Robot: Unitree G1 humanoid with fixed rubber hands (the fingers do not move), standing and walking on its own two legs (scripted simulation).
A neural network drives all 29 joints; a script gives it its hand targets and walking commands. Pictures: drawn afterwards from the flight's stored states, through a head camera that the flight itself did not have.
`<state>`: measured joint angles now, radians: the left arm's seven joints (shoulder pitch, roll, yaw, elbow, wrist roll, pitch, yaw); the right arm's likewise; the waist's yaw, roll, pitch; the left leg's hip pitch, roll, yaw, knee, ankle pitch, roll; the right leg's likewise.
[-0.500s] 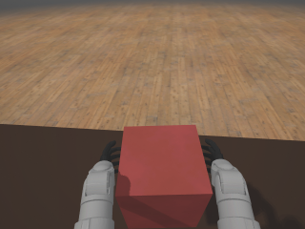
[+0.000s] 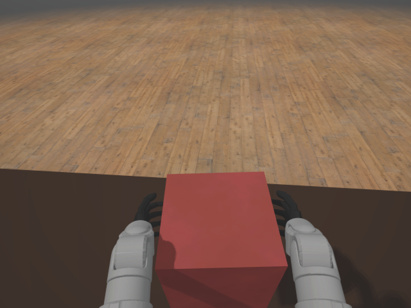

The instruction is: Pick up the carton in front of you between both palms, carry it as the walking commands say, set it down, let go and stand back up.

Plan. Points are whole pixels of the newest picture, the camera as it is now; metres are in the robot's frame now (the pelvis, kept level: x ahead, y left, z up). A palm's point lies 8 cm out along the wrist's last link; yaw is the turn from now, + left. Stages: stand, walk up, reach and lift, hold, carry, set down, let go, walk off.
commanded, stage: carry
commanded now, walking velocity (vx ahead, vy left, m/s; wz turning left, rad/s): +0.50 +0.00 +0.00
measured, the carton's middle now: (217, 244) +0.29 +0.00 -0.03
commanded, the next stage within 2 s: none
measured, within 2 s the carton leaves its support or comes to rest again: neither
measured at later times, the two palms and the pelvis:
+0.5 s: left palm (156, 173) +0.41 +0.14 +0.08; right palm (285, 173) +0.41 -0.16 +0.07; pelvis +0.15 -0.01 +0.00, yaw -2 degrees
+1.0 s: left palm (175, 107) +0.72 +0.12 +0.08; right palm (266, 105) +0.73 -0.18 +0.08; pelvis +0.45 -0.04 -0.01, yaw +1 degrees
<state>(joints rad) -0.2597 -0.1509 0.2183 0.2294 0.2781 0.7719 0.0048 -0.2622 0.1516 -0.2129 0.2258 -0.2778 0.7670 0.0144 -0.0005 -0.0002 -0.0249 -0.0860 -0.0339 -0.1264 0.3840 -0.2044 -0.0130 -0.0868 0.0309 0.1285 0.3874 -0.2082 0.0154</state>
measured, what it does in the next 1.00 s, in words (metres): walks ahead: left foot, then right foot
